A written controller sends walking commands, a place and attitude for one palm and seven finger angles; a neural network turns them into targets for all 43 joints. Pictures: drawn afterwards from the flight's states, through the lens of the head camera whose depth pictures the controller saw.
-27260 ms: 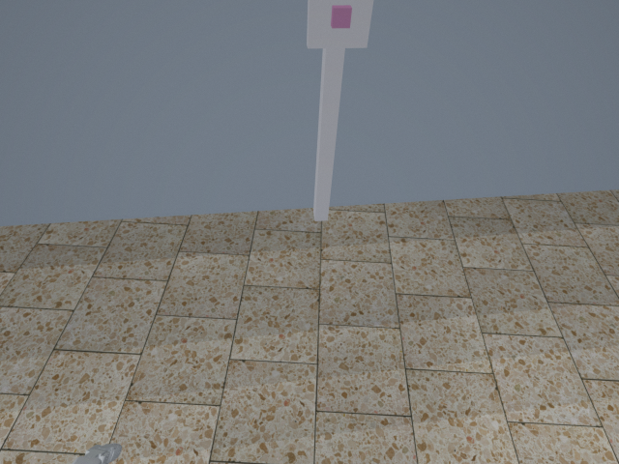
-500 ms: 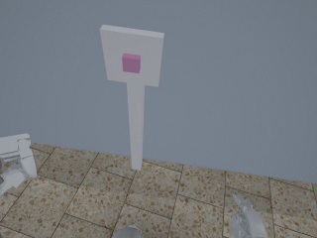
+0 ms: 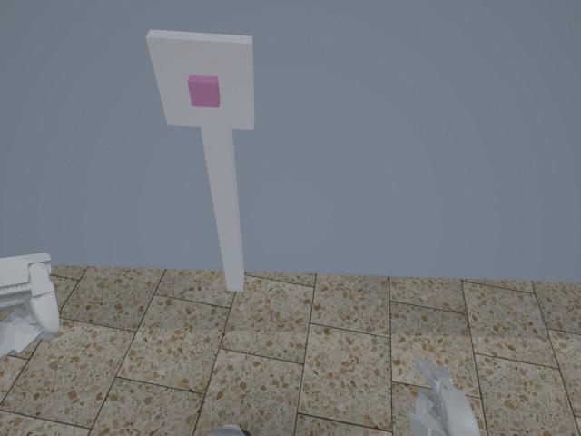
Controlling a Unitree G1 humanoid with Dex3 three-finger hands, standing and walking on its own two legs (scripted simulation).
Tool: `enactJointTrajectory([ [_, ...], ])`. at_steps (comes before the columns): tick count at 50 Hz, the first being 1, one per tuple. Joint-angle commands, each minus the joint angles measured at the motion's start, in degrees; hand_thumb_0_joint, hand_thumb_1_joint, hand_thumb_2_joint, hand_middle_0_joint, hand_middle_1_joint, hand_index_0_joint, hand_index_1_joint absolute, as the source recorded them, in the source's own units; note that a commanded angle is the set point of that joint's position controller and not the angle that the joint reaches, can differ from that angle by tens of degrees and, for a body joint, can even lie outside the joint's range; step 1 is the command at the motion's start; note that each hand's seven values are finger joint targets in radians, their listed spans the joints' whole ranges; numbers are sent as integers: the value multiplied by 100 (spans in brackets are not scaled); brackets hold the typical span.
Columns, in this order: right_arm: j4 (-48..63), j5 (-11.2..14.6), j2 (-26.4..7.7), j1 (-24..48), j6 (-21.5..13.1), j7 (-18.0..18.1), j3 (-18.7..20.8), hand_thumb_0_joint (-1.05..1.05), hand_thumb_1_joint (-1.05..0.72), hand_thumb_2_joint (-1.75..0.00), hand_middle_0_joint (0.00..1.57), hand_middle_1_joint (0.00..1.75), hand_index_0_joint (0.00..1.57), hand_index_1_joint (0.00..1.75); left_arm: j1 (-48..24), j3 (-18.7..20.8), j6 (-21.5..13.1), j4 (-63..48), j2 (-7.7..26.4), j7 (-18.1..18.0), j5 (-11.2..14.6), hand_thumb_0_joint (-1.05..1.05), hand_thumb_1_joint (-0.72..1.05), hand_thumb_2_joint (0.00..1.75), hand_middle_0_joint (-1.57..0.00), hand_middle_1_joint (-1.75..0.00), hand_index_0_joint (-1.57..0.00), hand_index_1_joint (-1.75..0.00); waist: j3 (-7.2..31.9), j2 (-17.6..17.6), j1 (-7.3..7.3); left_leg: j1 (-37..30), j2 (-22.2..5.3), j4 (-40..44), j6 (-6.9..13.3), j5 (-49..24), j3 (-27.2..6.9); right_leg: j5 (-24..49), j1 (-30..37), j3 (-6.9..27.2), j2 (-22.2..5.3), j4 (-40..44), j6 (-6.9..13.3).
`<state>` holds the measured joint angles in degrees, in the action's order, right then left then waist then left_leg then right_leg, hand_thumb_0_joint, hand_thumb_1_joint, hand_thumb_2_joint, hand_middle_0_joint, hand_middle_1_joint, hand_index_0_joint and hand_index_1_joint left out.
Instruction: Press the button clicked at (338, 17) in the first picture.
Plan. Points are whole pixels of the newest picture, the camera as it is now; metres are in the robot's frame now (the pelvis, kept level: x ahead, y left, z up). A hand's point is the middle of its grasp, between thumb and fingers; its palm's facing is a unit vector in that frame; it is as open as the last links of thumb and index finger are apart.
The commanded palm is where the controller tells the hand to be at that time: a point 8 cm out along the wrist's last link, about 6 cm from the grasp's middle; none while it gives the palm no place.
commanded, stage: stop stepping back and stand still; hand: left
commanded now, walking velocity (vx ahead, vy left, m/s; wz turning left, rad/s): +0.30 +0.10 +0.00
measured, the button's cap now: (204, 90) +0.67 +0.21 +0.10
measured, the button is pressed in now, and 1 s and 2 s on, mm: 0 0 0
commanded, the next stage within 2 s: let the arm hang, fingers relaxed in 0.78 s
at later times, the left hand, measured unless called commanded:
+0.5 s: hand out of the picture +0.13 +0.25 +0.17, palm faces +0.38 -0.82 -0.42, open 3.1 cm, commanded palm +0.08 +0.29 +0.18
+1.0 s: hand (51, 427) +0.13 +0.28 +0.00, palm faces +0.16 -0.88 -0.44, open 3.0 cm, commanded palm none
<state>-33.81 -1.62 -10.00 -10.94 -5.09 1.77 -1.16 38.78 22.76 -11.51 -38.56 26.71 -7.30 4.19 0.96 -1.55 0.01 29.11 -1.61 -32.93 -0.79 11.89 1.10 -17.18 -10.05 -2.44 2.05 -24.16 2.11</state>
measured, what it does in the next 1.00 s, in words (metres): steps on the spot: left foot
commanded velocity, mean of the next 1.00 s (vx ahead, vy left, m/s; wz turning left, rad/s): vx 0.03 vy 0.01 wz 0.00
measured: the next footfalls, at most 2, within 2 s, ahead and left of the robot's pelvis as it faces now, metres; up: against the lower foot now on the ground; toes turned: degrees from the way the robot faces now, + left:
left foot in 0.18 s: +0.02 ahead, +0.13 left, +0.00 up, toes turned +2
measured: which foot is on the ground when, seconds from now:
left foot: up 0.00-0.16, down 0.18-1.00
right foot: down 0.00-1.00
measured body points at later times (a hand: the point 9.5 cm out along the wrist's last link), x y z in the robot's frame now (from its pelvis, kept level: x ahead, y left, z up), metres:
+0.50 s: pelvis -0.05 +0.01 +0.00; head -0.06 +0.02 +0.45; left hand +0.10 +0.30 +0.19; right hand +0.13 -0.21 -0.07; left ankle -0.02 +0.13 -0.74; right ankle -0.06 -0.10 -0.74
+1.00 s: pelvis -0.07 +0.03 +0.00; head -0.07 +0.02 +0.45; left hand +0.12 +0.33 +0.02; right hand +0.10 -0.22 -0.11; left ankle -0.02 +0.13 -0.74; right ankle -0.06 -0.10 -0.74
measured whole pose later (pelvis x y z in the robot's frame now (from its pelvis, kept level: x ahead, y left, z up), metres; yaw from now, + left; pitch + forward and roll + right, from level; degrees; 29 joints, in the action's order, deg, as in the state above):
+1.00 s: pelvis -0.07 +0.03 +0.00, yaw +3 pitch +0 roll -1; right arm -44.2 -0.9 -16.4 -8.3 -3.3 -0.7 0.4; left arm 18.7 7.6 -2.6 8.3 20.3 -1.7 -1.5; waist 0.6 2.9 -0.3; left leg 20.5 1.0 -32.3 2.3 11.9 0.4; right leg -16.1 -15.0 -3.7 -1.7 -31.1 -0.9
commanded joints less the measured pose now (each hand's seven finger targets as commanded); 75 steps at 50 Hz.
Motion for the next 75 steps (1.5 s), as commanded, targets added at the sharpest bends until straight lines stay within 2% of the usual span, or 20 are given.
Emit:
enactJointTrajectory([
  [1, 650, 211, -813, 316, -255, 202, 396, 0, -90, -90, 20, 30, 20, 30, -297, 508, -212, -462, 437, -244, -34, 0, 90, 90, -130, -150, -130, -150, 250, -861, 123, 6, 41, -2315, -21, 644, -421, 288, -659, 1520, -1922, 1120, 688],
  [4, 613, 181, -837, 445, -357, 329, 340, 0, -90, -90, 20, 30, 20, 30, -517, 303, -241, -55, 301, -297, -203, 0, 90, 90, -130, -150, -130, -150, -87, -431, 40, -422, -33, -696, 159, 708, -79, 991, -339, 1102, -1668, 856, 513],
  [7, 601, 171, -917, 370, -512, 337, 378, 0, -90, -90, 20, 30, 20, 30, -748, 260, -369, -331, 397, -321, -254, 0, 90, 90, -130, -150, -130, -150, 61, -285, 5, -1447, 43, 1040, 321, -28, 39, 1414, -99, 876, -1342, 395, 164],
  [9, 741, 196, -1047, 275, -552, 294, 452, 0, -90, -90, 20, 30, 20, 30, -753, 252, -504, -734, 443, -293, -262, 0, 90, 90, -130, -150, -130, -150, 480, 407, -54, -2137, -412, 984, 492, -1521, -424, 1824, -31, 535, -767, -252, -260],
  [10, 764, 230, -1092, 209, -546, 268, 479, 0, -90, -90, 20, 30, 20, 30, -597, 261, -507, -632, 459, -269, -272, 0, 90, 90, -130, -150, -130, -150, 603, 362, -50, -2276, -519, 766, 499, -2062, -483, 1990, -53, 456, -639, -385, -340],
  [12, 752, 187, -905, 200, -488, 241, 357, 0, -90, -90, 20, 30, 20, 30, -311, 485, -526, -798, 613, -234, -264, 0, 90, 90, -130, -150, -130, -150, 708, 1057, -2, -2117, -484, 793, 479, -2586, -630, 1913, -2, 133, -484, -624, -280],
  [16, 787, 227, -915, 278, -467, 168, 364, 0, -90, -90, 20, 30, 20, 30, -137, 421, -547, -459, 383, -207, -182, 0, 90, 90, -130, -150, -130, -150, 160, 365, 20, -1230, -361, 917, 341, -1043, -582, 1165, 178, 356, -484, 71, -197],
  [21, 808, 190, -861, 341, -396, 166, 361, 0, -90, -90, 20, 30, 20, 30, -269, 390, -554, -234, 328, -196, -163, 0, 90, 90, -130, -150, -130, -150, -55, 196, 74, -1394, -138, 801, 264, 139, -400, 145, -407, 768, -693, 699, -64],
  [32, 803, 125, -842, 443, -492, 252, 266, 0, -90, -90, 20, 30, 20, 30, -828, 170, -383, -403, 256, -225, -270, 0, 90, 90, -130, -150, -130, -150, -25, 532, 6, -1444, -262, 1570, 275, 736, -595, 19, -118, 349, -345, 649, -219],
  [43, 835, 132, -820, 444, -452, 225, 272, 0, -90, -90, 20, 30, 20, 30, -404, 240, -397, -469, 277, -220, -233, 0, 90, 90, -130, -150, -130, -150, 150, 639, -16, -1503, -206, 1548, 209, 102, -554, 529, 163, 236, -308, 586, -222],
  [44, -746, 150, -2006, 590, -564, -289, 639, 0, -90, -90, 20, 30, 20, 30, -1163, -1682, 559, 4462, -282, 577, -768, 0, 90, 90, -130, -150, -130, -150, -366, 589, 195, -826, -351, 481, 268, -1405, -674, 1470, -549, -20, -744, -438, -44],
  [45, -691, 233, -1591, 126, -179, -274, 619, 0, -90, -90, 20, 30, 20, 30, -1125, -1539, 950, 4619, -349, 666, -631, 0, 90, 90, -126, -146, -126, -146, 207, 448, 112, -1439, -388, 331, 232, -1802, -471, 1261, -610, 297, -752, -342, -47],
  [46, -649, 172, -1430, -4, -56, -256, 542, 0, -90, -90, 20, 30, 20, 30, -1279, -1629, 1030, 4759, -521, 687, -605, 0, 90, 90, -123, -142, -123, -142, 319, 320, 104, -1371, -488, 314, 329, -1463, -660, 593, -761, 191, -682, -477, -12],
  [48, -594, 98, -1482, 47, 101, -205, 477, 0, -90, -90, 20, 30, 20, 30, -1588, -1717, 1085, 5294, -499, 703, -630, 0, 90, 90, -115, -134, -115, -134, 349, -294, 62, -1059, -590, 560, 515, -1218, -1060, 249, -464, 145, -520, -652, -11],
  [50, -728, 43, -1528, 187, 188, -181, 460, 0, -90, -90, 20, 30, 20, 30, -1877, -1744, 1107, 6060, -372, 727, -638, 0, 90, 90, -108, -126, -108, -126, 286, -658, -18, -952, -430, 541, 496, -1047, -984, 502, -261, 302, -658, -492, 63],
  [51, -835, 29, -1510, 203, 244, -169, 449, 0, -90, -90, 20, 30, 20, 30, -2051, -1778, 1127, 6460, -325, 724, -627, 0, 90, 90, -104, -122, -104, -122, 265, -634, -4, -1036, -347, 525, 456, -938, -919, 525, -288, 403, -744, -382, 120],
  [56, -1459, -4, -1071, 70, 487, -131, 274, 0, -90, -90, 20, 30, 20, 30, -2231, -2028, 1219, 8286, -495, 667, -548, 0, 90, 90, -86, -102, -86, -102, -95, 837, -15, -1146, -275, 1035, 335, 20, -841, -106, -341, 496, -726, -17, 112],
  [61, -1991, 2, -794, -368, 564, -47, 286, 0, -90, -90, 20, 30, 20, 30, -1905, -1995, 1193, 9367, -808, 635, -533, 0, 90, 90, -68, -82, -68, -82, -214, 1202, -21, -1187, -300, 1351, 329, 814, -858, -300, -224, 407, -688, 293, 162],
  [67, -2459, 60, -679, -911, 627, -19, 320, 0, -90, -90, 20, 30, 20, 30, -1726, -2115, 1143, 10005, -888, 608, -484, 0, 90, 90, -46, -58, -46, -58, -456, 222, 47, -1538, -256, 1128, 316, 485, -684, -569, -551, 443, -785, 667, 199],
  [75, -2873, 58, -272, -1302, 610, 17, 249, 0, -90, -90, 20, 30, 20, 30, -1496, -2146, 1144, 10387, -1210, 531, -459, 0, 90, 90, -20, -30, -20, -30, -699, 120, 50, -1540, -292, 1190, 324, 221, -613, -477, -613, 345, -763, 580, 170],
])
